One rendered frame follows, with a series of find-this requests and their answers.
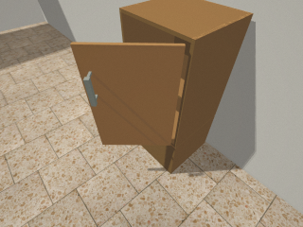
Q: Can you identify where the cupboard door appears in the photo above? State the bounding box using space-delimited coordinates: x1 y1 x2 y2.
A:
70 42 186 146

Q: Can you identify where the handle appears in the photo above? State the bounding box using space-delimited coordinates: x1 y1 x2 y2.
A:
83 71 98 107

